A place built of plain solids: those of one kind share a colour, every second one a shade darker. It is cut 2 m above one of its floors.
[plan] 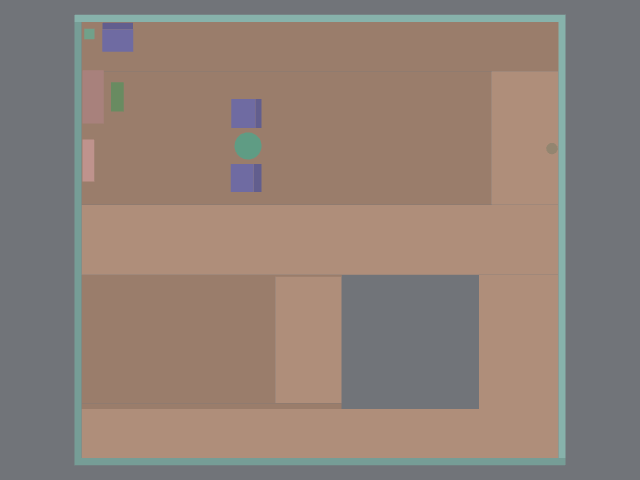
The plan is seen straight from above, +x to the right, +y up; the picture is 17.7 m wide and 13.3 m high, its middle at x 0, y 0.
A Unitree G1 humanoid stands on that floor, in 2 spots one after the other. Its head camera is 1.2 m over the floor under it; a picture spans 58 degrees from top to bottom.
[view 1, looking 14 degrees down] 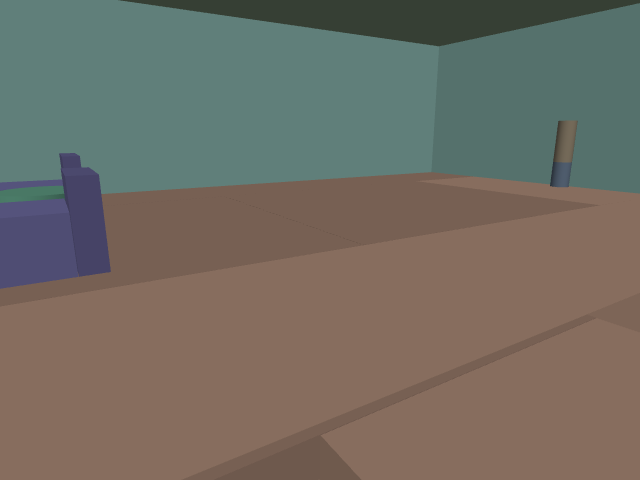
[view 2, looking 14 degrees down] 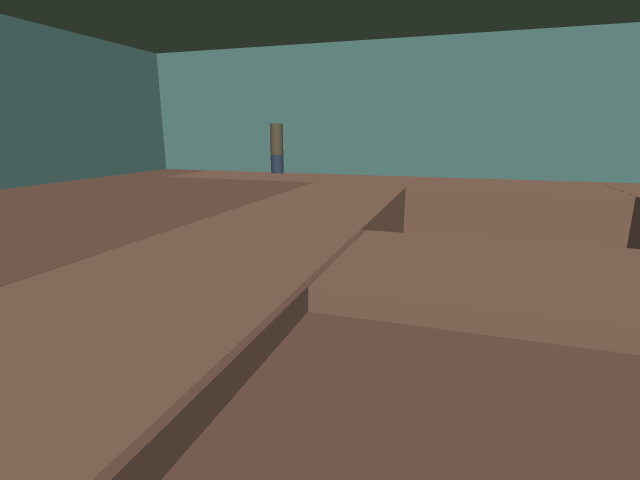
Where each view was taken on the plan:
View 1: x -1.93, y -2.11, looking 58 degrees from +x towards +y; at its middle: floor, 4.22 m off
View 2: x -3.86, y -1.96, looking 18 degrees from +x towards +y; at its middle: floor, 4.22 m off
